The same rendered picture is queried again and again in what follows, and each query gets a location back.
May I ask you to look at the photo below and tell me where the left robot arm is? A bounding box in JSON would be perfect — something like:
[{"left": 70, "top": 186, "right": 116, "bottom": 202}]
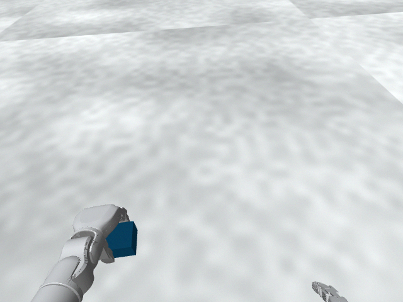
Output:
[{"left": 31, "top": 227, "right": 105, "bottom": 302}]

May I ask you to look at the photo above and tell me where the right robot hand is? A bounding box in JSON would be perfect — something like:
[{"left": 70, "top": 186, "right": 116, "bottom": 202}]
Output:
[{"left": 312, "top": 281, "right": 348, "bottom": 302}]

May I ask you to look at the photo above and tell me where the small box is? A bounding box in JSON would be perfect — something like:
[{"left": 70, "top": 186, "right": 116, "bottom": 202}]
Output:
[{"left": 105, "top": 221, "right": 137, "bottom": 258}]

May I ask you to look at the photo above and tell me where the left robot hand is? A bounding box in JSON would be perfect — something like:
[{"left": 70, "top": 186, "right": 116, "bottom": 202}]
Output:
[{"left": 73, "top": 204, "right": 130, "bottom": 264}]

